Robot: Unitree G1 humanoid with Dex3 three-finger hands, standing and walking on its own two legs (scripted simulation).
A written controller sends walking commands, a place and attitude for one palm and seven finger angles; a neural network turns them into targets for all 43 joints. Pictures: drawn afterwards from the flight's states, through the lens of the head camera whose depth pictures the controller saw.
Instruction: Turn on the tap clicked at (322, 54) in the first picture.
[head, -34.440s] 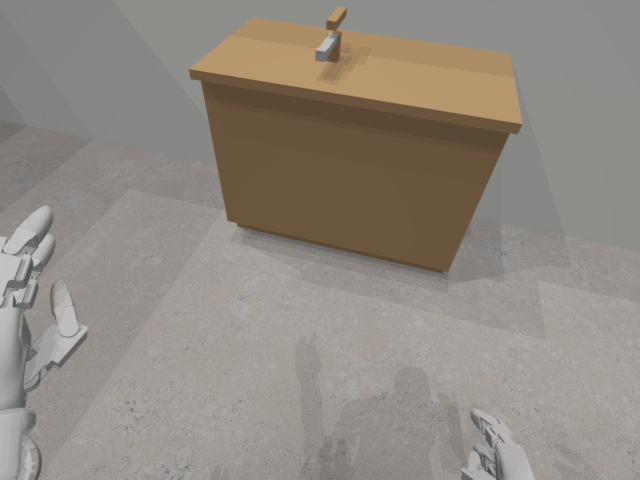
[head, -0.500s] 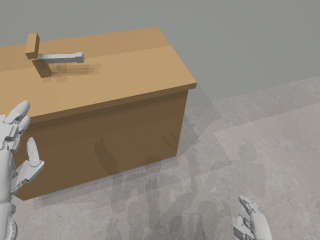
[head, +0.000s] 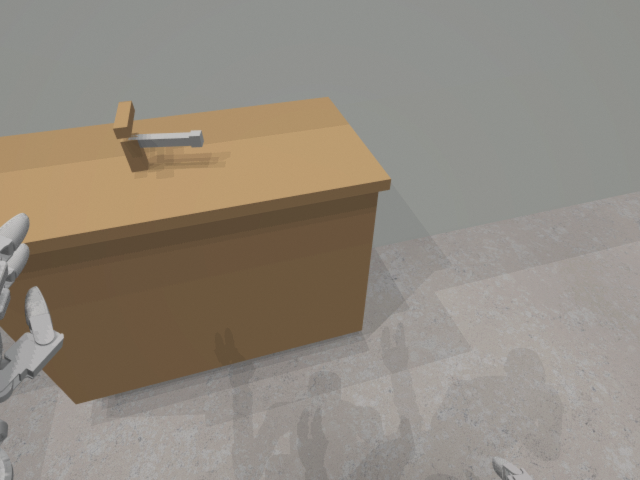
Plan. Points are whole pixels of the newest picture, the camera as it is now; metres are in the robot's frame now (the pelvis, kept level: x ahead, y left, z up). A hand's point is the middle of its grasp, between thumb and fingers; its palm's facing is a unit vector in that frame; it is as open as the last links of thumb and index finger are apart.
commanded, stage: stop stepping back and stand still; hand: left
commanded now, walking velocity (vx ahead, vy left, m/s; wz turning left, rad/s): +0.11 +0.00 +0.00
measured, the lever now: (196, 138) +0.82 +0.29 +0.05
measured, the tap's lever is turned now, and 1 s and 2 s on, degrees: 78 78 78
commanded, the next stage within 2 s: stand and check the lever's angle in 0.34 s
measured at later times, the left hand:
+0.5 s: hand (52, 349) +0.20 +0.25 +0.17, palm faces +0.45 -0.78 -0.43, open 7.4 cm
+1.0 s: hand (76, 345) +0.22 +0.25 +0.14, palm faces +0.38 -0.85 -0.37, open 7.4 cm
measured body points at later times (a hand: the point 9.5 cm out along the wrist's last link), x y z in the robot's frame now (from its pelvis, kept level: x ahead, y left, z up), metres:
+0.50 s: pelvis -0.01 -0.01 +0.00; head -0.01 -0.02 +0.44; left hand +0.17 +0.29 +0.19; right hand +0.16 -0.23 -0.10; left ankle +0.03 +0.12 -0.73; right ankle +0.01 -0.11 -0.74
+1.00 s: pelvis +0.01 +0.01 +0.01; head +0.02 +0.00 +0.46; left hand +0.19 +0.29 +0.16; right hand +0.19 -0.23 -0.07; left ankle +0.03 +0.12 -0.74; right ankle +0.01 -0.11 -0.74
